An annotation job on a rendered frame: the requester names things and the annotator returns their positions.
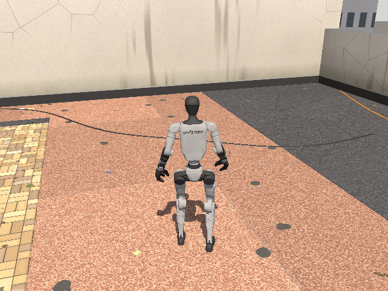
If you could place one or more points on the robot right foot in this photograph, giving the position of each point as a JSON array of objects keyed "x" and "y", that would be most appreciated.
[{"x": 209, "y": 246}]

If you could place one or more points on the right robot forearm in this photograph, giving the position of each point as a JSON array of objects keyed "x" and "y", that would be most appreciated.
[{"x": 222, "y": 156}]

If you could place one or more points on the robot left hand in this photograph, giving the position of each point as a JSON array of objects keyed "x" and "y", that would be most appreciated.
[{"x": 161, "y": 173}]

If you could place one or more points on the robot right upper arm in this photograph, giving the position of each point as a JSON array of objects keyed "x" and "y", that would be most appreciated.
[{"x": 211, "y": 126}]

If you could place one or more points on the robot right hand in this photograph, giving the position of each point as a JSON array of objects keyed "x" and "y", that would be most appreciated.
[{"x": 226, "y": 164}]

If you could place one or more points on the humanoid robot torso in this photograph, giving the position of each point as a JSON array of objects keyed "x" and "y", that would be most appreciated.
[{"x": 193, "y": 140}]

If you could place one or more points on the left robot forearm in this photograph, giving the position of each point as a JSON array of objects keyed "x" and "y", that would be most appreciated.
[{"x": 162, "y": 161}]

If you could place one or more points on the robot left upper arm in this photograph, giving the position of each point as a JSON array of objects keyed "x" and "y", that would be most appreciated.
[{"x": 170, "y": 139}]

